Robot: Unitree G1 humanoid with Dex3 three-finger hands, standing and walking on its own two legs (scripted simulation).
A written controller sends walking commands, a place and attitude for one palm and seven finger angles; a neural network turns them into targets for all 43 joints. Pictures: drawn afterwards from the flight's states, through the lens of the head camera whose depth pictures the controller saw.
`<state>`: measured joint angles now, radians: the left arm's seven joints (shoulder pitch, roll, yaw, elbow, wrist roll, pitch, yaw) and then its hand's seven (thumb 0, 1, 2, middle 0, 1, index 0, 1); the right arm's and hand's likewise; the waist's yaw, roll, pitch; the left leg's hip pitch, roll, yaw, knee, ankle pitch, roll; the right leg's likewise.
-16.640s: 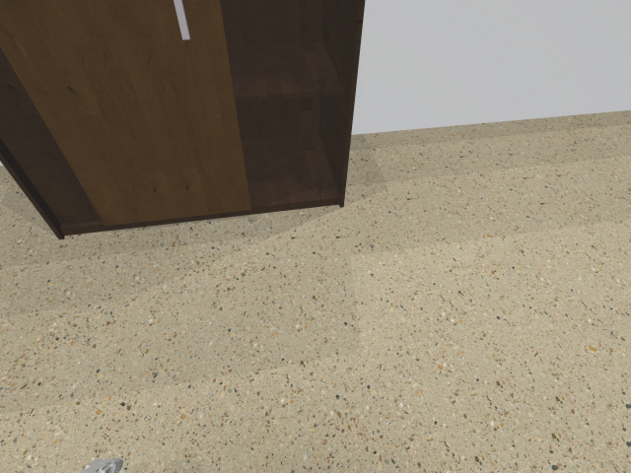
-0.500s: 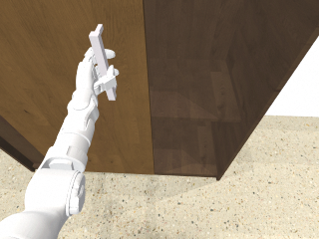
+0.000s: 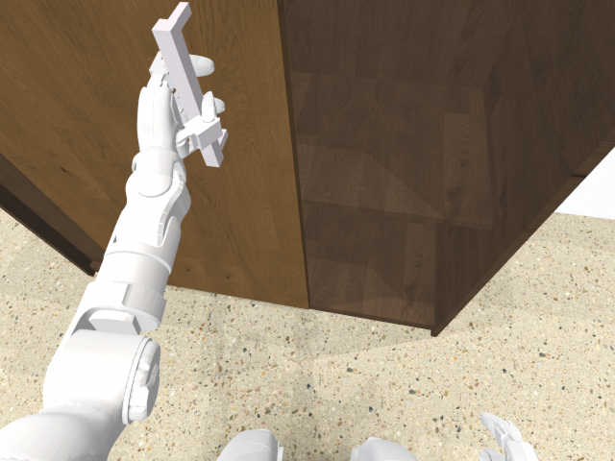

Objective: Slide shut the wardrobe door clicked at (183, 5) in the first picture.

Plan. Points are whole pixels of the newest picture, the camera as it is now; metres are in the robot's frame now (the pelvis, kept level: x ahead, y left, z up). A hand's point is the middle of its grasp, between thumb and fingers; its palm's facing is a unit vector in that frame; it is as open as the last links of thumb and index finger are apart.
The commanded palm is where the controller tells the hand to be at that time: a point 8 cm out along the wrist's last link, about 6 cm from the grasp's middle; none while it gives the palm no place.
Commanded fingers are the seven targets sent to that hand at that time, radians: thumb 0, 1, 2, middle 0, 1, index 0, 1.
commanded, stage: step sideways, sliding the door along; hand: left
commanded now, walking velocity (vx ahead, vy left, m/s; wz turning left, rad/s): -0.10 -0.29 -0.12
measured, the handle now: (200, 95) +0.51 +0.21 +0.15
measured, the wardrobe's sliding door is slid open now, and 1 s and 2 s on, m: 0.40 0.17 0.00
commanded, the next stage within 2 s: stop walking and hold the door there in 1.78 s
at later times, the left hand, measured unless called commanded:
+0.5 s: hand (275, 122) +0.46 +0.10 +0.15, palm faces +0.42 -0.91 -0.04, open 6.5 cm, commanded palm +0.42 +0.07 +0.15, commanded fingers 0.00 0.90 0.90 -0.45 -1.40 -0.45 -1.40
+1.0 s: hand (402, 137) +0.45 -0.05 +0.15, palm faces +0.33 -0.94 +0.01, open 6.5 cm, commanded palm +0.41 -0.06 +0.15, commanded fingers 0.00 0.90 0.90 -0.45 -1.40 -0.45 -1.40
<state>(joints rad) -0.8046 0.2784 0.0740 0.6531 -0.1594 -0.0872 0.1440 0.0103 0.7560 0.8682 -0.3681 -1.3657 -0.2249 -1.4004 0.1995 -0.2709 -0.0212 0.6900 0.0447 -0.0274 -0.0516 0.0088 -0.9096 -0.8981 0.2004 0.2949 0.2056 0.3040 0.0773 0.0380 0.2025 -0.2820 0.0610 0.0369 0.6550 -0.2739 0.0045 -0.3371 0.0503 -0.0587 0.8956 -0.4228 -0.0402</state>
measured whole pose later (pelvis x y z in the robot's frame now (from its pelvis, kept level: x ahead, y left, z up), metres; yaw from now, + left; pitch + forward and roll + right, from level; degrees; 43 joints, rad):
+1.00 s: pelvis +0.14 -0.22 +0.01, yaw +3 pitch -2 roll -1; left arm -0.10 0.10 -0.02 -0.29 -0.05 -0.17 0.22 0.03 0.77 0.85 -0.43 -1.40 -0.14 -1.36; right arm 0.04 -0.21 -0.04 0.54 0.00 -0.11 0.03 0.01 -0.91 -0.90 0.20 0.29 0.20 0.30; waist 0.13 0.03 0.32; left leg -0.13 0.23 0.17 0.50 -0.30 -0.14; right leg -0.47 -0.01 -0.03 1.04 -0.45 0.01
